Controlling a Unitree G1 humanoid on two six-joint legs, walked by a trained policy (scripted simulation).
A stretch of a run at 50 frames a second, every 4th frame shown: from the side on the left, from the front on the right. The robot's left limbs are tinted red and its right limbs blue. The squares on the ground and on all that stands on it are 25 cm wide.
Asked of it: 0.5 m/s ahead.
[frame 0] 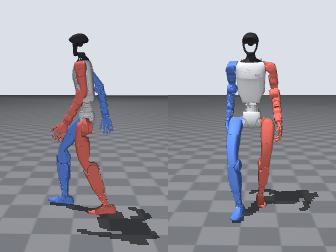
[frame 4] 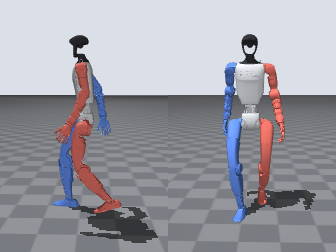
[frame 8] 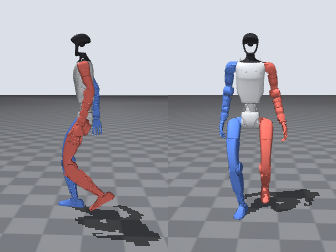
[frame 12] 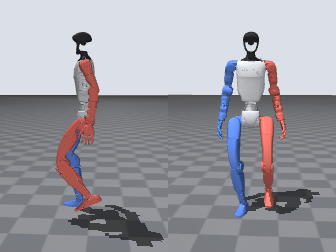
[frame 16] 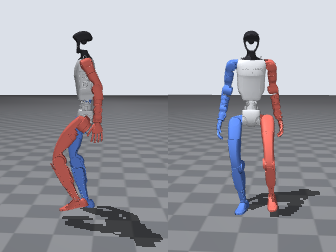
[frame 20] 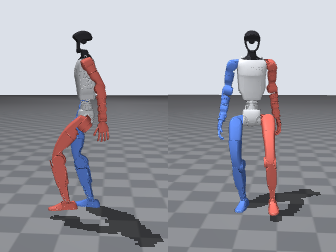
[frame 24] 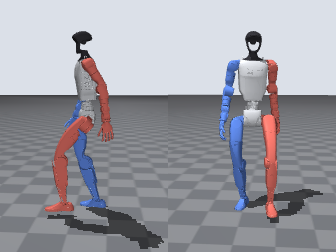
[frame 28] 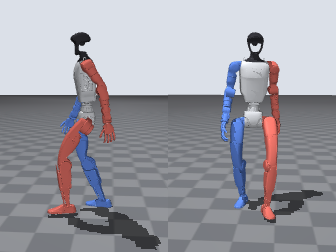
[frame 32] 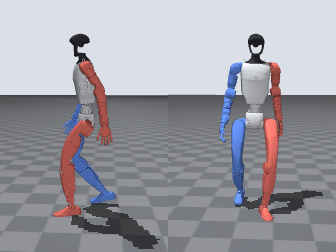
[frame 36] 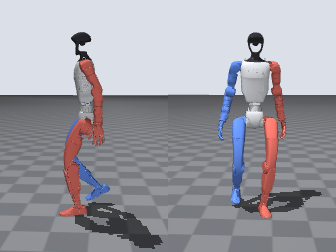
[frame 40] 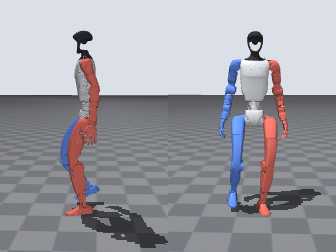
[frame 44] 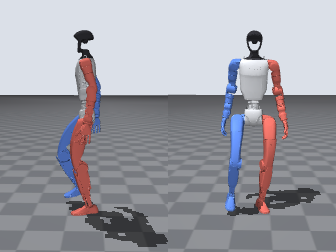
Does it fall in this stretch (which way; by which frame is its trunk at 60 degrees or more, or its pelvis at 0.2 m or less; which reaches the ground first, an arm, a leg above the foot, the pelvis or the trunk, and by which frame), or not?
no
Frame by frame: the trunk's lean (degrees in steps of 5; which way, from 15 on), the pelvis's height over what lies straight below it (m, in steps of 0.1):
0: 5, 0.8
4: 5, 0.8
8: 5, 0.8
12: 5, 0.8
16: 5, 0.8
20: 5, 0.8
24: 5, 0.8
28: 5, 0.8
32: 5, 0.8
36: 5, 0.8
40: 5, 0.8
44: 5, 0.8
